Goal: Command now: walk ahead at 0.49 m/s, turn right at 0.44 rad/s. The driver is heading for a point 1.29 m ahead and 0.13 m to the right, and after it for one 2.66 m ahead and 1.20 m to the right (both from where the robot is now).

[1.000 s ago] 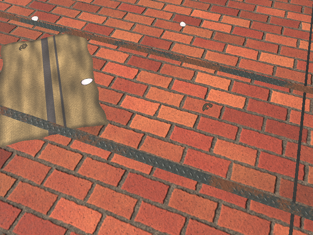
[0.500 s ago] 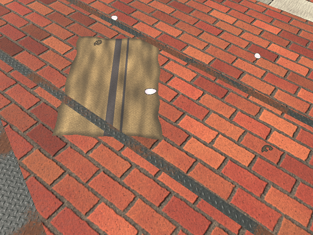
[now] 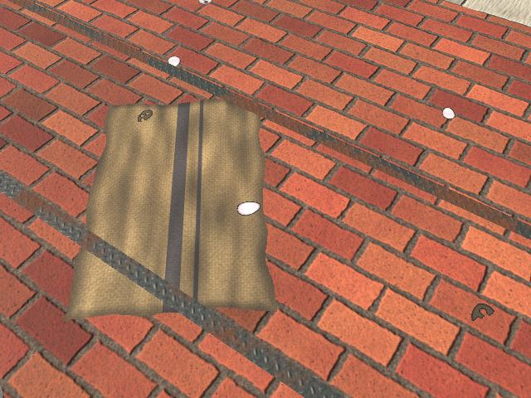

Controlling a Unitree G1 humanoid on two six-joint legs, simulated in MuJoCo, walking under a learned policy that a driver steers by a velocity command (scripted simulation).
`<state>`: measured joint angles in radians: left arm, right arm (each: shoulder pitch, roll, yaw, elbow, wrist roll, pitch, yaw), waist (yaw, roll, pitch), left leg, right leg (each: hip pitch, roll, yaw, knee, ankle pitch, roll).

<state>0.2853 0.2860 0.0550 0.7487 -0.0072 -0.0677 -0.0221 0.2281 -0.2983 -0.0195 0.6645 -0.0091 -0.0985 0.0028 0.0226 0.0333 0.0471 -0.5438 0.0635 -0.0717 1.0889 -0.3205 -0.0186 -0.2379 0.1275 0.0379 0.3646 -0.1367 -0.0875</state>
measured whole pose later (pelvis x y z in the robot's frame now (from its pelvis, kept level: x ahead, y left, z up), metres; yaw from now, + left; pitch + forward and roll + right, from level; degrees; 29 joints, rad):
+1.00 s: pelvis +0.51 -0.09 +0.01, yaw -14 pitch +0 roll -1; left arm 0.29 0.26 0.06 0.79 0.02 -0.09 -0.02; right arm 0.25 -0.32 -0.07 0.79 0.03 -0.04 0.00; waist 0.02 0.06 0.03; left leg -0.63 0.11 -0.07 1.07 -0.19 -0.02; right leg -0.12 0.03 -0.14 0.31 -0.19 -0.05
